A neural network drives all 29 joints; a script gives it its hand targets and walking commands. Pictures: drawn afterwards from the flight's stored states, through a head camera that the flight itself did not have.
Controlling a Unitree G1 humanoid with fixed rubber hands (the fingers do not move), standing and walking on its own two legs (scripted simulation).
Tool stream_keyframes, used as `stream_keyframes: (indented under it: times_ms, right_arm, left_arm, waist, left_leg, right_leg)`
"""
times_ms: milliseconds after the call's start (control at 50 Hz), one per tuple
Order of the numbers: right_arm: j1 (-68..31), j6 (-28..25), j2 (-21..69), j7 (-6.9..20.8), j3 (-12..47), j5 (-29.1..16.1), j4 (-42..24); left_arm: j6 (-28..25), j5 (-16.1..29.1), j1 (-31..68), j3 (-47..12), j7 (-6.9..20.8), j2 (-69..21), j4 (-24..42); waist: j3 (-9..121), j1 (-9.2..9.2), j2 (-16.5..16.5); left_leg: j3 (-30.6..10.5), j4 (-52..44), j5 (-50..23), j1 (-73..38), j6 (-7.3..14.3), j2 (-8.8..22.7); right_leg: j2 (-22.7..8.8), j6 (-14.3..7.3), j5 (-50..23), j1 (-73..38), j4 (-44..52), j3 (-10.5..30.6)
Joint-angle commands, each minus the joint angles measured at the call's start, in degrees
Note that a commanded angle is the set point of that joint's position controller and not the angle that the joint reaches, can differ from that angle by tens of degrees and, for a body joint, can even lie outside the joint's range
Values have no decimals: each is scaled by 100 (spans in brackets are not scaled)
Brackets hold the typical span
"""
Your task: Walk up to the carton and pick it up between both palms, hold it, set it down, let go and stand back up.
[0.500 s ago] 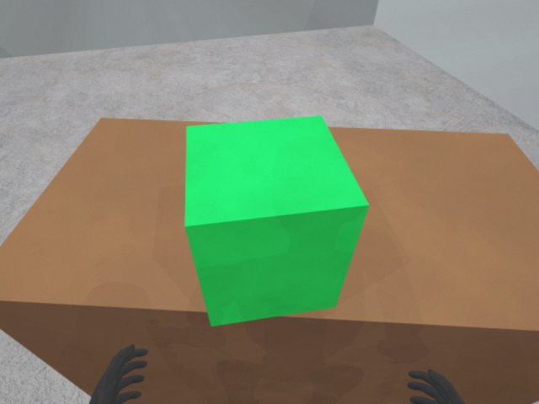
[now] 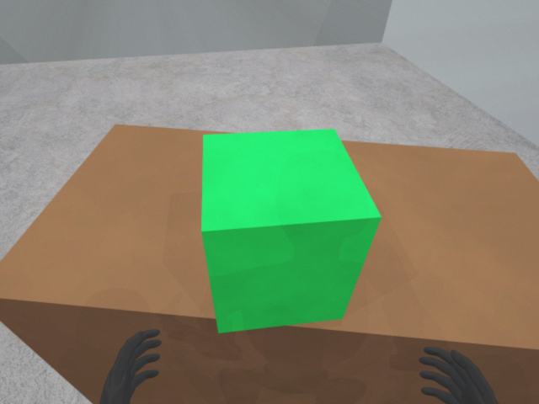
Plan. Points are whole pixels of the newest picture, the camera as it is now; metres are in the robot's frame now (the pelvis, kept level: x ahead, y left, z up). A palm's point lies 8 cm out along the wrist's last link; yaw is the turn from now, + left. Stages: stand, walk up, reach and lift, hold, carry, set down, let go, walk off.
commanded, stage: reach and lift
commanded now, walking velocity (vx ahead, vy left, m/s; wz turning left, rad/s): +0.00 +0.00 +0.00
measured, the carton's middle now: (276, 231) +0.39 +0.03 +0.08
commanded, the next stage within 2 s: none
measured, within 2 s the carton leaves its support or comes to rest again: neither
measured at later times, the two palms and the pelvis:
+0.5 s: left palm (132, 348) +0.19 +0.20 +0.07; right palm (486, 362) +0.21 -0.24 +0.06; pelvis -0.02 -0.02 +0.00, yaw -1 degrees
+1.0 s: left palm (119, 283) +0.24 +0.22 +0.13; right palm (472, 283) +0.29 -0.23 +0.12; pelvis -0.01 -0.02 +0.00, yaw -1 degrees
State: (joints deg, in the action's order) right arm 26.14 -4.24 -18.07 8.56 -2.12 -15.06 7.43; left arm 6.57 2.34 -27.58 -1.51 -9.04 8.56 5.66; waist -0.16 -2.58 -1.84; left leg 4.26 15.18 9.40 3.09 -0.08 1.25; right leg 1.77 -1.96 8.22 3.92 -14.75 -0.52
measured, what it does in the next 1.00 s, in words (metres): stands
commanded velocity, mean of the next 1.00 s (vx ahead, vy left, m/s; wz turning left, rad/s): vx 0.00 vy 0.00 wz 0.00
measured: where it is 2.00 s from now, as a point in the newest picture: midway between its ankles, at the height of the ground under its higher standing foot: outside the picture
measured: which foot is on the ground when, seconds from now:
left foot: down 0.00-1.00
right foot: down 0.00-1.00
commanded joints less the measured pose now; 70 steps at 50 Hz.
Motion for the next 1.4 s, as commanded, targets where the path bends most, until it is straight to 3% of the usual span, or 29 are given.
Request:
stream_keyframes:
  times_ms: [0, 80, 260, 380, 480, 740, 980, 1380]
  right_arm:
    - [-271, -114, -825, -2, -451, -128, -1162]
    - [-401, -8, -872, -2, -485, -262, -1441]
    - [-791, 185, -1053, -82, -463, -554, -1777]
    - [-1492, 727, -973, -333, -404, -581, -1954]
    - [-1955, 1253, -1047, -603, -422, -689, -2407]
    - [-3051, 1888, -1336, -786, -402, -895, -2415]
    - [-4560, 2332, -1706, -924, -260, -1232, -1864]
    - [-7363, 2775, -2041, -845, 4, -1400, -173]
  left_arm:
    - [-152, 57, 359, 60, -115, 272, 1262]
    - [-55, 130, 543, -6, -213, 206, 1495]
    - [307, 201, 977, 52, -330, 54, 1906]
    - [1014, 357, 1669, 358, -288, 244, 2168]
    - [1746, 577, 1945, 622, -220, 389, 2788]
    - [2658, 654, 2763, 1126, 65, 523, 3050]
    - [3554, 513, 3845, 1489, 108, 565, 3019]
    - [4281, 473, 6305, 1665, 3, 840, 1806]
  waist:
    - [-55, -25, 56]
    - [-30, -64, 9]
    - [69, -94, -132]
    - [-9, -113, -168]
    - [381, -158, -50]
    - [804, -60, -78]
    - [1200, 21, -12]
    - [1780, -36, 31]
  left_leg:
    - [-199, -124, -866, -44, -91, -56]
    - [-206, -168, -497, 36, -59, -36]
    - [-216, -124, -624, -134, -25, -48]
    - [-128, -197, -306, -106, 57, -53]
    - [-110, -72, -794, -285, -8, -48]
    - [-176, 74, -1401, -666, -80, -75]
    - [-209, 99, -1518, -493, -131, -106]
    - [-173, 34, -712, 181, -51, -71]
  right_leg:
    - [-102, -208, -8, 515, 324, 298]
    - [-126, -185, 291, 599, 291, 325]
    - [-116, -187, 421, 688, 314, 421]
    - [-261, -82, 703, 654, 401, 633]
    - [-179, -44, 230, 527, 289, 616]
    - [-72, -33, -580, 456, 279, 495]
    - [-14, 2, -1293, 88, 67, 448]
    - [-11, 44, -670, 93, -88, 429]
